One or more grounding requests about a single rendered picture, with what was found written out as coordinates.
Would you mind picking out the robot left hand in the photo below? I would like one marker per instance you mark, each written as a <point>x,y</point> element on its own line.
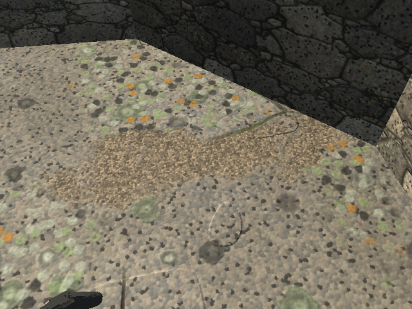
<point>77,300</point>

